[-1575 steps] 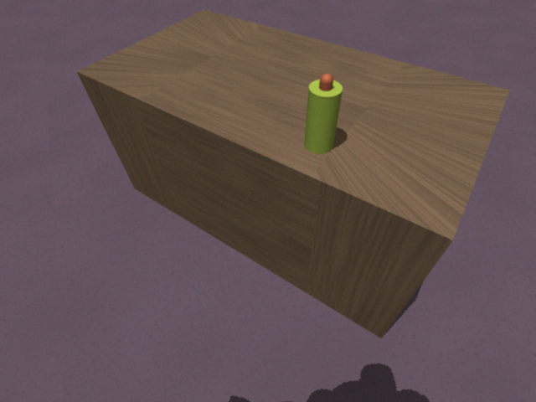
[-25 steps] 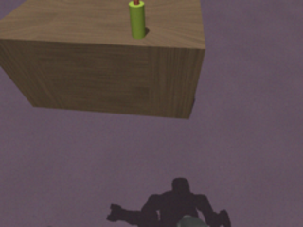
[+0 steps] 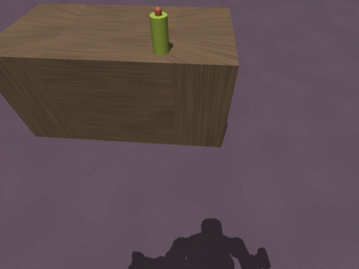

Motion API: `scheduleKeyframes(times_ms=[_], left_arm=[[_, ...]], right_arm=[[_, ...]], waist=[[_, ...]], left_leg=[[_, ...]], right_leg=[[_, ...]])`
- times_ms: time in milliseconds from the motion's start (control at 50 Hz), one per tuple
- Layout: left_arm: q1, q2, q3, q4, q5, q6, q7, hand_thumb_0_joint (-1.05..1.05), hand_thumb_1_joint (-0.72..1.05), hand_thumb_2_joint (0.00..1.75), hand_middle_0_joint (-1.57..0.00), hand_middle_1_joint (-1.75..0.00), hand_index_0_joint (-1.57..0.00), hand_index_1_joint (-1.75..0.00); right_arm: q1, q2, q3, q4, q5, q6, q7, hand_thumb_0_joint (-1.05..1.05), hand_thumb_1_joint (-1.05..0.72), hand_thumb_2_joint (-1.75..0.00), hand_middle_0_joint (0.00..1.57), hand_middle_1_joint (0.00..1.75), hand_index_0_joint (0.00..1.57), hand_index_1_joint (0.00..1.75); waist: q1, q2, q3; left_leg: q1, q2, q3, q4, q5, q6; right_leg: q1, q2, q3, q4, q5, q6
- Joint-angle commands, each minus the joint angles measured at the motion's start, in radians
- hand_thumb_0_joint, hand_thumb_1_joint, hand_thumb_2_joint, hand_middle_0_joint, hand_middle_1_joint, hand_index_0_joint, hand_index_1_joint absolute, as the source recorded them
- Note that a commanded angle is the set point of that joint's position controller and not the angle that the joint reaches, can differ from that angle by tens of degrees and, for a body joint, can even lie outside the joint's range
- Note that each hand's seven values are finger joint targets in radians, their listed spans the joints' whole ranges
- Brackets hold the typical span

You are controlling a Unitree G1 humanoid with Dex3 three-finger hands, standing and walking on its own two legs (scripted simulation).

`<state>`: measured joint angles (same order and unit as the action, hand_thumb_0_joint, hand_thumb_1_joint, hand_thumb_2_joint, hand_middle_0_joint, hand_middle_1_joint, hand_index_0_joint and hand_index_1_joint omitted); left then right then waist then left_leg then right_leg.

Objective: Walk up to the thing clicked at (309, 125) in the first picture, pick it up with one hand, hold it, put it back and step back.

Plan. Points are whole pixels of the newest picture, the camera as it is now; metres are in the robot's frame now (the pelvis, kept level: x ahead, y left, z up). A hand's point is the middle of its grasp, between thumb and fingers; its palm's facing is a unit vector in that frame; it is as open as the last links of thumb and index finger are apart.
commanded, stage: step back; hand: left
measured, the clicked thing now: (159, 30) +1.11 +0.16 -0.01
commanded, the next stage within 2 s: stand in 0.36 s
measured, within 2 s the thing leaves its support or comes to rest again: neither
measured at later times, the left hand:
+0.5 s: hand out of the picture +0.13 +0.25 -0.14, palm faces -0.04 -0.94 -0.34, open 7.4 cm
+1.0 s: hand out of the picture +0.07 +0.25 -0.14, palm faces -0.03 -0.94 -0.34, open 7.4 cm
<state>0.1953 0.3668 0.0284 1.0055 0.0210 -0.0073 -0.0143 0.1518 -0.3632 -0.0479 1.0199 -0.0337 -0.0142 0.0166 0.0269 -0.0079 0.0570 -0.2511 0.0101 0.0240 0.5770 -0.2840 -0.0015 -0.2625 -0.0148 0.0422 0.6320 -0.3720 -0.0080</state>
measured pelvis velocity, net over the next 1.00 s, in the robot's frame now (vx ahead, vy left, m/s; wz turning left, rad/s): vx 0.00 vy -0.01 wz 0.00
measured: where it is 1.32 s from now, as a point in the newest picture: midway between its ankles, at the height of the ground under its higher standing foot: outside the picture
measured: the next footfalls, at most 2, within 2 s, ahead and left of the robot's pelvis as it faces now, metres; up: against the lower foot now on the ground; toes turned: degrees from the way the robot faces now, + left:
none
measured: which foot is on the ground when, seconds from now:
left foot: down 0.00-1.00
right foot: down 0.00-1.00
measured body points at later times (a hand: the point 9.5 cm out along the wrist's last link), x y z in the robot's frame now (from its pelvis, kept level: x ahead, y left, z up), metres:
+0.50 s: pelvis +0.02 +0.00 +0.02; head +0.04 +0.00 +0.46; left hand +0.13 +0.30 -0.11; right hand +0.12 -0.30 -0.11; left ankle +0.02 +0.12 -0.73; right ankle +0.01 -0.13 -0.73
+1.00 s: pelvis +0.00 -0.01 +0.02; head +0.01 -0.01 +0.47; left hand +0.07 +0.30 -0.11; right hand +0.08 -0.31 -0.12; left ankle +0.02 +0.12 -0.73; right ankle +0.01 -0.13 -0.73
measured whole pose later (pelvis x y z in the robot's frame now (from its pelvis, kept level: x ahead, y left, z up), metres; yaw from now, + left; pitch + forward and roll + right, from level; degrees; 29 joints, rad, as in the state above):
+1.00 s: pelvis +0.00 -0.01 +0.02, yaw +0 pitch -3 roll +0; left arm 0.11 0.35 0.00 1.16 0.01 -0.01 -0.01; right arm 0.10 -0.35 -0.01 1.15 -0.01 -0.01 0.02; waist 0.00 0.01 0.05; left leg -0.12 0.03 0.02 0.32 -0.16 -0.02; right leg -0.11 0.00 0.03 0.32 -0.17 0.01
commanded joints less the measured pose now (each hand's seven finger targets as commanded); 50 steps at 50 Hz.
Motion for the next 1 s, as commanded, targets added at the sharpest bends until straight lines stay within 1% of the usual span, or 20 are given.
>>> scheduleKeyframes(times_ms=[0, 20, 40, 60, 100, 160, 200, 300, 320, 340, 360, 400, 460, 600, 640, 700, 720, 760, 920, 980], left_arm=[[-0.012, 0.193, 0.047, -0.039, -0.007, -0.039, 0.018, 0.0, 0.9, 0.9, -0.2, -0.3, -0.2, -0.3], [-0.017, 0.21, 0.051, -0.029, -0.01, -0.043, 0.019, 0.0, 0.9, 0.9, -0.2, -0.3, -0.2, -0.3], [-0.036, 0.223, 0.052, -0.03, -0.011, -0.045, 0.019, 0.0, 0.9, 0.9, -0.2, -0.3, -0.2, -0.3], [-0.05, 0.232, 0.052, -0.032, -0.011, -0.047, 0.02, 0.0, 0.9, 0.9, -0.2, -0.3, -0.2, -0.3], [-0.074, 0.225, 0.045, -0.027, -0.015, -0.048, 0.025, 0.0, 0.9, 0.9, -0.2, -0.3, -0.2, -0.3], [-0.088, 0.214, 0.04, -0.018, -0.014, -0.043, 0.029, 0.0, 0.9, 0.9, -0.2, -0.3, -0.2, -0.3], [-0.102, 0.213, 0.038, -0.016, -0.013, -0.041, 0.031, 0.0, 0.9, 0.9, -0.2, -0.3, -0.2, -0.3], [-0.116, 0.215, 0.035, -0.002, -0.008, -0.037, 0.032, 0.0, 0.9, 0.9, -0.2, -0.3, -0.2, -0.3], [-0.135, 0.216, 0.035, -0.006, -0.006, -0.038, 0.031, 0.0, 0.9, 0.9, -0.2, -0.3, -0.2, -0.3], [-0.148, 0.184, 0.02, 0.015, -0.02, -0.035, 0.029, 0.0, 0.9, 0.9, -0.2, -0.3, -0.2, -0.3], [-0.145, 0.188, 0.019, 0.014, -0.021, -0.034, 0.029, 0.0, 0.9, 0.9, -0.2, -0.3, -0.2, -0.3], [-0.151, 0.195, 0.018, 0.027, -0.022, -0.035, 0.03, 0.0, 0.9, 0.9, -0.2, -0.3, -0.2, -0.3], [-0.155, 0.19, 0.017, 0.041, -0.02, -0.031, 0.03, 0.0, 0.9, 0.9, -0.2, -0.3, -0.2, -0.3], [-0.167, 0.191, 0.014, 0.065, -0.014, -0.029, 0.024, 0.0, 0.9, 0.9, -0.2, -0.3, -0.2, -0.3], [-0.173, 0.192, 0.015, 0.068, -0.011, -0.03, 0.023, 0.0, 0.9, 0.9, -0.2, -0.3, -0.2, -0.3], [-0.171, 0.198, 0.014, 0.073, -0.012, -0.033, 0.022, 0.0, 0.9, 0.9, -0.2, -0.3, -0.2, -0.3], [-0.167, 0.196, 0.013, 0.074, -0.014, -0.034, 0.022, 0.0, 0.9, 0.9, -0.2, -0.3, -0.2, -0.3], [-0.167, 0.196, 0.012, 0.075, -0.013, -0.035, 0.022, 0.0, 0.9, 0.9, -0.2, -0.3, -0.2, -0.3], [-0.14, 0.197, 0.012, 0.088, -0.013, -0.029, 0.019, 0.0, 0.9, 0.9, -0.2, -0.3, -0.2, -0.3], [-0.131, 0.197, 0.012, 0.087, -0.012, -0.03, 0.018, 0.0, 0.9, 0.9, -0.2, -0.3, -0.2, -0.3]], right_arm=[[-0.131, -0.219, -0.036, -0.076, 0.003, -0.024, -0.018, 0.0, -0.9, -0.9, 0.2, 0.3, 0.2, 0.3], [-0.12, -0.206, -0.032, -0.07, 0.006, -0.025, -0.019, 0.0, -0.9, -0.9, 0.2, 0.3, 0.2, 0.3], [-0.101, -0.192, -0.028, -0.061, 0.009, -0.025, -0.02, 0.0, -0.9, -0.9, 0.2, 0.3, 0.2, 0.3], [-0.096, -0.192, -0.026, -0.055, 0.012, -0.026, -0.021, 0.0, -0.9, -0.9, 0.2, 0.3, 0.2, 0.3], [-0.092, -0.192, -0.027, -0.038, 0.013, -0.025, -0.024, 0.0, -0.9, -0.9, 0.2, 0.3, 0.2, 0.3], [-0.091, -0.194, -0.031, -0.021, 0.02, -0.024, -0.026, 0.0, -0.9, -0.9, 0.2, 0.3, 0.2, 0.3], [-0.091, -0.19, -0.03, -0.016, 0.02, -0.021, -0.027, 0.0, -0.9, -0.9, 0.2, 0.3, 0.2, 0.3], [-0.134, -0.178, -0.029, -0.012, 0.018, -0.015, -0.026, 0.0, -0.9, -0.9, 0.2, 0.3, 0.2, 0.3], [-0.123, -0.18, -0.03, -0.004, 0.015, -0.015, -0.025, 0.0, -0.9, -0.9, 0.2, 0.3, 0.2, 0.3], [-0.123, -0.189, -0.019, 0.003, 0.03, -0.018, -0.022, 0.0, -0.9, -0.9, 0.2, 0.3, 0.2, 0.3], [-0.131, -0.193, -0.022, 0.005, 0.029, -0.019, -0.022, 0.0, -0.9, -0.9, 0.2, 0.3, 0.2, 0.3], [-0.13, -0.193, -0.02, 0.016, 0.029, -0.021, -0.022, 0.0, -0.9, -0.9, 0.2, 0.3, 0.2, 0.3], [-0.131, -0.194, -0.014, 0.027, 0.028, -0.024, -0.022, 0.0, -0.9, -0.9, 0.2, 0.3, 0.2, 0.3], [-0.151, -0.188, -0.007, 0.042, 0.028, -0.022, -0.019, 0.0, -0.9, -0.9, 0.2, 0.3, 0.2, 0.3], [-0.147, -0.19, -0.007, 0.044, 0.028, -0.022, -0.02, 0.0, -0.9, -0.9, 0.2, 0.3, 0.2, 0.3], [-0.128, -0.19, -0.006, 0.053, 0.026, -0.023, -0.018, 0.0, -0.9, -0.9, 0.2, 0.3, 0.2, 0.3], [-0.138, -0.19, -0.005, 0.054, 0.026, -0.021, -0.016, 0.0, -0.9, -0.9, 0.2, 0.3, 0.2, 0.3], [-0.13, -0.193, -0.004, 0.057, 0.026, -0.021, -0.016, 0.0, -0.9, -0.9, 0.2, 0.3, 0.2, 0.3], [-0.108, -0.195, -0.001, 0.067, 0.023, -0.019, -0.015, 0.0, -0.9, -0.9, 0.2, 0.3, 0.2, 0.3], [-0.089, -0.194, 0.002, 0.069, 0.022, -0.021, -0.015, 0.0, -0.9, -0.9, 0.2, 0.3, 0.2, 0.3]], waist=[[0.02, 0.102, -0.024], [0.012, 0.098, -0.042], [-0.002, 0.076, -0.055], [-0.011, 0.063, -0.067], [-0.015, 0.04, -0.087], [-0.017, 0.039, -0.13], [-0.02, 0.024, -0.141], [-0.016, -0.004, -0.118], [-0.026, -0.011, -0.128], [-0.032, 0.003, -0.116], [-0.03, 0.007, -0.116], [-0.034, 0.007, -0.135], [-0.029, 0.024, -0.139], [-0.026, 0.021, -0.089], [-0.031, 0.012, -0.092], [-0.037, 0.011, -0.094], [-0.031, 0.012, -0.092], [-0.037, 0.006, -0.088], [-0.032, 0.015, -0.048], [-0.033, 0.01, -0.055]], left_leg=[[-0.063, 0.171, -0.173, -0.217, -0.027, 0.078], [-0.07, 0.132, -0.139, -0.184, 0.03, 0.049], [-0.055, 0.109, -0.114, -0.17, 0.049, 0.032], [-0.012, 0.102, -0.096, -0.16, 0.11, 0.029], [0.048, 0.102, -0.087, -0.14, 0.247, 0.031], [0.114, 0.118, -0.08, -0.136, 0.365, 0.041], [0.122, 0.118, -0.07, -0.138, 0.378, 0.044], [0.114, 0.111, -0.06, -0.155, 0.264, 0.042], [0.115, 0.111, -0.057, -0.16, 0.278, 0.038], [0.125, 0.122, -0.101, -0.205, 0.329, 0.037], [0.146, 0.126, -0.097, -0.214, 0.355, 0.037], [0.19, 0.127, -0.09, -0.211, 0.404, 0.031], [0.19, 0.131, -0.092, -0.238, 0.435, 0.024], [0.155, 0.122, -0.095, -0.304, 0.225, 0.015], [0.165, 0.122, -0.091, -0.299, 0.227, 0.017], [0.174, 0.124, -0.092, -0.305, 0.206, 0.014], [0.179, 0.122, -0.094, -0.304, 0.196, 0.014], [0.171, 0.122, -0.093, -0.303, 0.2, 0.015], [0.139, 0.117, -0.103, -0.327, 0.09, 0.014], [0.125, 0.121, -0.108, -0.33, 0.102, 0.017]], right_leg=[[0.099, -0.02, 0.029, -0.168, 0.136, -0.03], [0.132, -0.038, 0.069, -0.178, 0.23, -0.033], [0.14, -0.061, 0.095, -0.176, 0.27, -0.042], [0.131, -0.08, 0.103, -0.17, 0.339, -0.046], [0.127, -0.083, 0.097, -0.174, 0.418, -0.042], [0.129, -0.076, 0.07, -0.162, 0.457, -0.038], [0.142, -0.077, 0.069, -0.164, 0.467, -0.035], [0.128, -0.086, 0.085, -0.197, 0.433, -0.034], [0.142, -0.089, 0.087, -0.195, 0.442, -0.035], [0.147, -0.096, 0.079, -0.228, 0.474, -0.017], [0.146, -0.095, 0.073, -0.239, 0.48, -0.01], [0.163, -0.099, 0.07, -0.254, 0.512, -0.011], [0.199, -0.098, 0.061, -0.268, 0.505, -0.003], [0.179, -0.099, 0.066, -0.339, 0.338, 0.0], [0.17, -0.103, 0.071, -0.346, 0.355, -0.002], [0.161, -0.106, 0.074, -0.358, 0.329, -0.004], [0.149, -0.105, 0.072, -0.362, 0.317, -0.005], [0.156, -0.107, 0.076, -0.367, 0.334, -0.004], [0.116, -0.1, 0.076, -0.381, 0.222, -0.007], [0.13, -0.103, 0.076, -0.376, 0.241, -0.007]])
